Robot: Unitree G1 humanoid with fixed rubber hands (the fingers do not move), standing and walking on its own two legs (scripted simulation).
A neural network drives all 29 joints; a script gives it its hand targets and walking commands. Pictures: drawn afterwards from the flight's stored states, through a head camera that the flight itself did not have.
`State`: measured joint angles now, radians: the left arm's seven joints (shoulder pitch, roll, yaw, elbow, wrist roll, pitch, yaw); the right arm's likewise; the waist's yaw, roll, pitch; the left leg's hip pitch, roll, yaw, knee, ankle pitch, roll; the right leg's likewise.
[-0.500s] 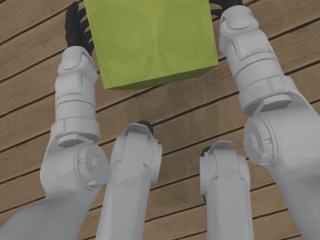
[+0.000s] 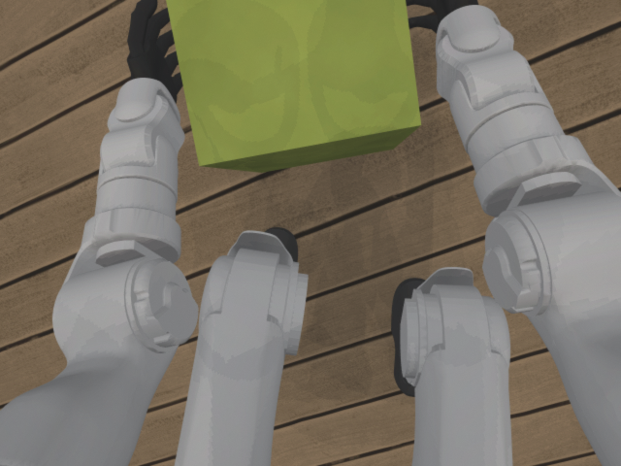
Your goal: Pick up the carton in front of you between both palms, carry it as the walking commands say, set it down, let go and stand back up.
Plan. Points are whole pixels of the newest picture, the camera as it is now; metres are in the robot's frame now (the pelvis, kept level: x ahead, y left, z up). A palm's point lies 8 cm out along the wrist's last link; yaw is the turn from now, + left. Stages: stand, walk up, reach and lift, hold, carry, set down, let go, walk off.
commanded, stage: set down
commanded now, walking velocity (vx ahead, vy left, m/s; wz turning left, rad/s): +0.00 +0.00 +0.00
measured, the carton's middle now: (305, 73) +0.50 +0.11 -0.26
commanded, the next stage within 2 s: let go in 1.66 s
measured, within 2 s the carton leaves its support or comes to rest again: neither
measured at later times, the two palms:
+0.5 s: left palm (138, 99) +0.44 +0.29 -0.20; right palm (479, 24) +0.56 -0.07 -0.21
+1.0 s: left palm (33, 65) +0.45 +0.31 -0.07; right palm out of the picture +0.58 -0.04 -0.06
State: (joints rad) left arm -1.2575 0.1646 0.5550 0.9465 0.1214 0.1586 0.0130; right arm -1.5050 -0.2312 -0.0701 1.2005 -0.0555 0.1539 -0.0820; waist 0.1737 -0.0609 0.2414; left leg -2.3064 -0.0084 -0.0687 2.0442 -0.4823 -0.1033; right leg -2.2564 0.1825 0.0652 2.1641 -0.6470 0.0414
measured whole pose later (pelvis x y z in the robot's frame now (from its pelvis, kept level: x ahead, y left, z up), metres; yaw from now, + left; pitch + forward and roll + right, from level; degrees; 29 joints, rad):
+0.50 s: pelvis -0.01 +0.01 -0.01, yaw +1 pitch +39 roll +4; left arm -1.34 0.29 0.47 1.20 -0.06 -0.02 0.06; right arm -1.53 -0.39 0.09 1.19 0.10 0.09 -0.07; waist 0.17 0.00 0.37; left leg -2.29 0.02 -0.02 2.06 -0.45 -0.06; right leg -2.24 0.11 0.07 2.20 -0.64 0.04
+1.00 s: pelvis -0.01 +0.01 +0.05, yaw +2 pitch +42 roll +0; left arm -1.16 0.22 0.34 0.87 -0.15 0.11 0.13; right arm -1.43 -0.38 -0.04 1.10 0.07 0.17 -0.07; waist 0.19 -0.05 0.12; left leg -2.20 -0.01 -0.03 1.88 -0.41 -0.04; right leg -2.11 0.05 0.04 1.99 -0.62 0.03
